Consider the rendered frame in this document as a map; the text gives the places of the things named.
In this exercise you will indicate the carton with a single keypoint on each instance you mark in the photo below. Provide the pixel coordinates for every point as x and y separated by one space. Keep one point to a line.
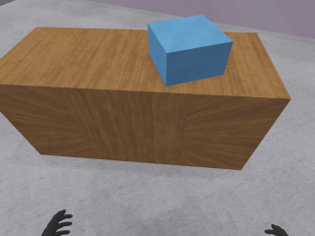
188 49

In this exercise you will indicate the left robot hand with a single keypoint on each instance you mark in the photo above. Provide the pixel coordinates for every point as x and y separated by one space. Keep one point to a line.
54 224

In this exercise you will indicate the right robot hand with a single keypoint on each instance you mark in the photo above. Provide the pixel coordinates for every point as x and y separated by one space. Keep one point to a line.
277 231

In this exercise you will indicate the pedestal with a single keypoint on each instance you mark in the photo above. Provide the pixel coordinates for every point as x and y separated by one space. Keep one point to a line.
96 93

